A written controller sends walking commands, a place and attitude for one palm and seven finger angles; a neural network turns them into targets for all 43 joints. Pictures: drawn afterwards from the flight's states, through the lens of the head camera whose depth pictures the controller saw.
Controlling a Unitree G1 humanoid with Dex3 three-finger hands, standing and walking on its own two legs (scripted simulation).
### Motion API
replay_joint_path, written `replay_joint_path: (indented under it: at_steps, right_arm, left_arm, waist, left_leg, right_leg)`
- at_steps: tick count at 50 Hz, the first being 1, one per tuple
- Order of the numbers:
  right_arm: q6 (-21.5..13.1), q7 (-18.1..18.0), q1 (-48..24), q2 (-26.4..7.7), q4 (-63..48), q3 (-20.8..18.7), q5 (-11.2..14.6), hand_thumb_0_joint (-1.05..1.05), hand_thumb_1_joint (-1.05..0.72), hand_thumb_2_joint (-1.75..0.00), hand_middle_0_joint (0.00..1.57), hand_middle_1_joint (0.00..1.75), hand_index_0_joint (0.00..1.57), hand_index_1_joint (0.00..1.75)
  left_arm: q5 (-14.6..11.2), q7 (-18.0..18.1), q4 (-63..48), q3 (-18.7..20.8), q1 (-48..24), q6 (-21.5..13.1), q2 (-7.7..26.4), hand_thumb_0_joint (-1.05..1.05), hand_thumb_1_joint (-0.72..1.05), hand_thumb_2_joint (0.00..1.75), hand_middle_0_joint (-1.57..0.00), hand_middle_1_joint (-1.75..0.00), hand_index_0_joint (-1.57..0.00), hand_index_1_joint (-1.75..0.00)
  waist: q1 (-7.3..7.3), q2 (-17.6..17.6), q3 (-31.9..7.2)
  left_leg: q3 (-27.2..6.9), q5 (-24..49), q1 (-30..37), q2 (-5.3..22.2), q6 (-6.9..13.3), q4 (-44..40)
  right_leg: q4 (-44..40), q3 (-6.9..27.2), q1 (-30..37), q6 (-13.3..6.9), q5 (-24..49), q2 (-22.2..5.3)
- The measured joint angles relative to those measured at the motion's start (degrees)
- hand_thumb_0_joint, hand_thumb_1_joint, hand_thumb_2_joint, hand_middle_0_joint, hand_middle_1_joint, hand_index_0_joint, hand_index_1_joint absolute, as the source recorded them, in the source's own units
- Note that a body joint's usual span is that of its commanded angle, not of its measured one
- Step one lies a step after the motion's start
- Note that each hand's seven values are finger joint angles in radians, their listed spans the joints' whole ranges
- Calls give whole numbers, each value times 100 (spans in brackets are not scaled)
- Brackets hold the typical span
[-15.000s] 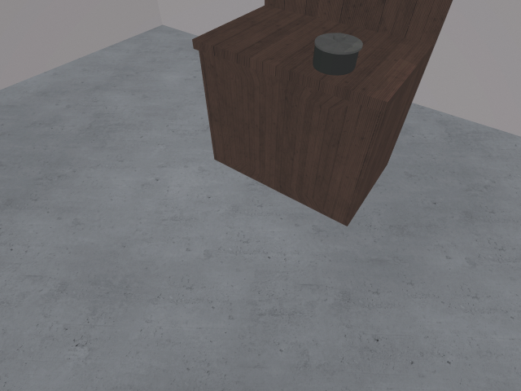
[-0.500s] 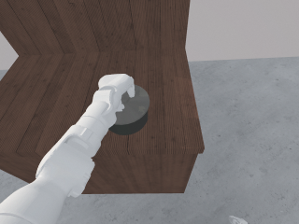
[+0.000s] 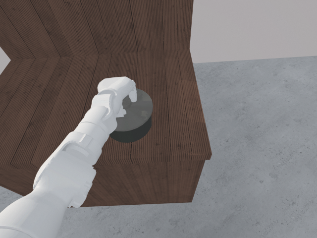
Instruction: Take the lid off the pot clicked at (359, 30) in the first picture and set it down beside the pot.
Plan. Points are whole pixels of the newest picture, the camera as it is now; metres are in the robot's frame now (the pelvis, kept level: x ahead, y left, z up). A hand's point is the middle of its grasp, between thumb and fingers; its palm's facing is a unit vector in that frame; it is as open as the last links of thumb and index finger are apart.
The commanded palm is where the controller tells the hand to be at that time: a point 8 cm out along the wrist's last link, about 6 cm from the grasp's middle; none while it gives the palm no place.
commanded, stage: close the fingers and squeeze the knob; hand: left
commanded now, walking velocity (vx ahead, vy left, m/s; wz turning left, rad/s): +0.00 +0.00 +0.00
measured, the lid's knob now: (124, 103) +0.49 +0.08 +0.04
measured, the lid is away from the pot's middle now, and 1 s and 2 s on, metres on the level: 0.00 0.01 0.01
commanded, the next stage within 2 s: lift the lid straight up in 0.06 s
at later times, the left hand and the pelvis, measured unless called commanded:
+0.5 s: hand (121, 102) +0.46 +0.08 +0.07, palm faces -0.33 -0.01 -0.94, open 7.5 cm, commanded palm +0.46 +0.08 +0.16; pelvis +0.01 +0.00 +0.00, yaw +1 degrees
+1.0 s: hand (119, 91) +0.46 +0.08 +0.12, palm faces -0.28 -0.02 -0.96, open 7.5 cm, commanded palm +0.45 +0.09 +0.20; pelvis +0.00 +0.00 +0.00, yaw +2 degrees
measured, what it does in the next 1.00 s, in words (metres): stands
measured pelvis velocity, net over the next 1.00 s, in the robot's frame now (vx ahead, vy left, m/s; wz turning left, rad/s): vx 0.00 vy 0.00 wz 0.03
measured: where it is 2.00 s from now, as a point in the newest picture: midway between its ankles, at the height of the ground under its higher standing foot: outside the picture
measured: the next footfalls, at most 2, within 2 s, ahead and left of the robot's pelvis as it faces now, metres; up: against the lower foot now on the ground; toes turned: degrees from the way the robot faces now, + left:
none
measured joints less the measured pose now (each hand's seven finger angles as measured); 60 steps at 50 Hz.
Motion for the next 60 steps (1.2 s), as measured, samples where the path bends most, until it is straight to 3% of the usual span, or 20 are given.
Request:
replay_joint_path:
  at_steps: [19, 26, 33, 45, 53, 60]
  right_arm:
    - [-110, 33, -97, 41, 36, -15, -2, 1, -91, -90, 20, 30, 20, 30]
    - [-198, 44, -141, 56, 90, -6, -1, 1, -91, -90, 20, 30, 20, 30]
    - [-127, 102, -245, 55, 101, 40, -24, 1, -91, -90, 20, 30, 20, 30]
    - [-45, 115, -432, 4, -76, 47, 11, 1, -91, -90, 20, 30, 20, 30]
    - [-120, 76, -473, 27, -66, 93, 16, 1, -91, -90, 20, 30, 20, 30]
    - [-127, 108, -410, 34, -41, 117, 30, 1, -91, -90, 20, 30, 20, 30]
  left_arm:
    - [-61, -34, -34, -305, -84, 82, -130, 1, 23, 80, -77, -97, -68, -94]
    - [-191, -87, -130, -392, -141, 156, -155, 1, 23, 79, -77, -97, -69, -92]
    - [-110, -129, -296, -234, -222, 213, -208, 0, 23, 79, -78, -97, -69, -93]
    - [-180, -548, -653, -353, -254, 380, -86, -1, 23, 79, -78, -98, -68, -93]
    - [-193, -582, -666, -348, -407, 311, -48, -1, 23, 79, -79, -97, -68, -93]
    - [-185, -686, -531, -404, -627, 454, -7, -2, 23, 79, -79, -98, -68, -93]
  waist:
    - [65, 71, -2]
    - [109, 119, 35]
    - [144, 120, 20]
    - [194, 121, 83]
    - [214, 93, 106]
    - [196, 95, 118]
  left_leg:
    - [-55, -13, 40, -44, 11, -19]
    - [-98, -3, 137, -58, 8, -80]
    - [-109, 19, 234, -49, -6, -158]
    - [-139, 80, 405, -60, -10, -239]
    - [-146, 129, 466, -84, -8, -276]
    - [-136, 163, 479, -102, -3, -296]
  right_leg:
    - [25, -50, 45, 14, -61, -51]
    - [8, -92, 140, 12, -91, -70]
    - [-38, -104, 224, -2, -89, -62]
    - [-94, -133, 398, -8, -54, -76]
    - [-105, -138, 451, -5, -23, -100]
    - [-108, -124, 454, 1, 4, -116]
